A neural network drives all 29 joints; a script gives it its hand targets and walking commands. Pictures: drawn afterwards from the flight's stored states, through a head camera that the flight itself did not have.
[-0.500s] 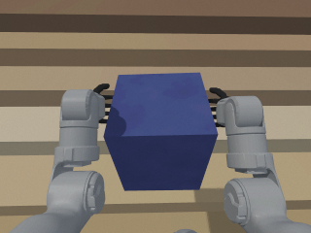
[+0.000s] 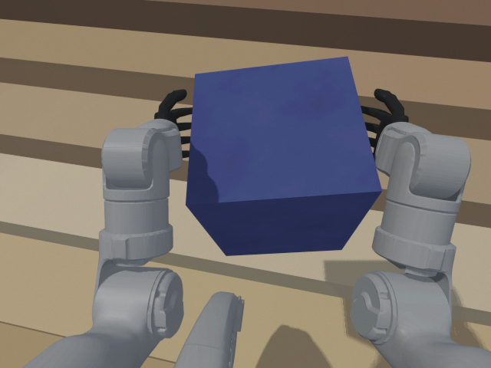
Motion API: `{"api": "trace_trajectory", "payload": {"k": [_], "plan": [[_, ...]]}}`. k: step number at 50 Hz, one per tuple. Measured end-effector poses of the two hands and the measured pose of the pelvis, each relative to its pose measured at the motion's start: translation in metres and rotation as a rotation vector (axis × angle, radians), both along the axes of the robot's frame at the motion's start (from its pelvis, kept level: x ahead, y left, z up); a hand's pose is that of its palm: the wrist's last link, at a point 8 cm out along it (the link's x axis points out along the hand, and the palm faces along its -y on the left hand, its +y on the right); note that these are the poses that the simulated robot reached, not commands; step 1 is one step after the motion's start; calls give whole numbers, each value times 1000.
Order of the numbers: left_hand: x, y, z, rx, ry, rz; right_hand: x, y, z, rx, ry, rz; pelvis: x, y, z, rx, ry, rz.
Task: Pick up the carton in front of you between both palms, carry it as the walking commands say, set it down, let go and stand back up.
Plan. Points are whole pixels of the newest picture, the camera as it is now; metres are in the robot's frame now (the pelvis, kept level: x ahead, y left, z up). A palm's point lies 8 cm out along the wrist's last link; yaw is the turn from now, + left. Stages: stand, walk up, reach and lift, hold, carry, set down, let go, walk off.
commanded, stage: carry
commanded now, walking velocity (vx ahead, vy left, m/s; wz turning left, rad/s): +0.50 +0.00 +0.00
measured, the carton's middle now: (277, 172) +0.40 +0.03 +0.09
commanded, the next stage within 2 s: none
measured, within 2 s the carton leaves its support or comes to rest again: neither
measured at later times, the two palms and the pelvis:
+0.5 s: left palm out of the picture +0.72 +0.11 +0.32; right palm out of the picture +0.68 -0.18 +0.34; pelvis +0.31 +0.03 +0.14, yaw -3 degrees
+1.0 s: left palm out of the picture +0.99 +0.11 +0.46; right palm out of the picture +1.01 -0.18 +0.46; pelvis +0.61 -0.06 +0.28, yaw -1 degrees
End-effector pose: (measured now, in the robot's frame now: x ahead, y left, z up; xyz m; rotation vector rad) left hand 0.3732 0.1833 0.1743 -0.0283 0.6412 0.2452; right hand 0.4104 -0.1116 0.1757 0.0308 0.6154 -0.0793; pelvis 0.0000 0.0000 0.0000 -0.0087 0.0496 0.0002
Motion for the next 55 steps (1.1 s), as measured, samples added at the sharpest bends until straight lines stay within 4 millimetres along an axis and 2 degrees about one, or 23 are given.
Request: {"api": "trace_trajectory", "payload": {"k": [3, 6, 9, 11, 13, 16, 20, 25, 29, 33, 35, 37, 40, 43, 46, 50, 55], "plan": [[42, -3, 34, 41, -9, -19, 38, -3, 28, 2, -19, -2, 44, 7, 10, 23, -1, -15], [89, -8, 57, 66, 19, -45, 77, -8, 46, -6, -1, -14, 90, 16, 21, 53, 1, -22], [142, -16, 68, 67, 72, -90, 115, -17, 56, -23, 46, -51, 139, 27, 33, 74, 18, -26], [180, -26, 70, 57, 123, -143, 134, -27, 60, -48, 89, -101, 170, 36, 46, 79, 16, -28], [213, -40, 71, 48, 164, -198, 147, -38, 64, -79, 124, -153, 190, 41, 62, 86, 2, -28], [247, -58, 75, 15, 215, -241, 163, -50, 74, -70, 171, -187, 216, 42, 92, 82, -7, -33], [289, -71, 102, -12, 198, -255, 198, -63, 107, -54, 153, -234, 254, 43, 126, 49, -10, -52], [351, -72, 150, -41, 82, -235, 266, -65, 162, -70, 39, -230, 310, 27, 145, 27, 5, -58], [401, -73, 175, -41, 50, -202, 325, -67, 191, -101, 21, -194, 368, 3, 155, -4, 7, -46], [451, -71, 185, -18, 89, -138, 398, -67, 199, -93, 63, -124, 430, -25, 165, -42, 29, -38], [469, -66, 186, 6, 126, -77, 437, -63, 198, -74, 98, -60, 459, -42, 175, -57, 19, -45], [481, -61, 186, 31, 165, -24, 469, -57, 195, -50, 134, -8, 477, -52, 190, -54, 5, -44], [496, -58, 191, 44, 225, 23, 499, -53, 195, -12, 191, 19, 503, -57, 219, -52, -10, -34], [523, -61, 211, 38, 229, 40, 526, -56, 213, -12, 190, 16, 531, -63, 245, -35, -14, -18], [560, -68, 242, 35, 175, 34, 559, -63, 243, -7, 132, 3, 561, -64, 264, -16, -8, -8], [615, -76, 287, 53, 85, 9, 604, -72, 284, 5, 42, -19, 610, -57, 276, -7, 8, -15], [688, -75, 326, 83, 67, -33, 665, -72, 316, 1, 24, -37, 682, -38, 292, 38, 11, -26]]}}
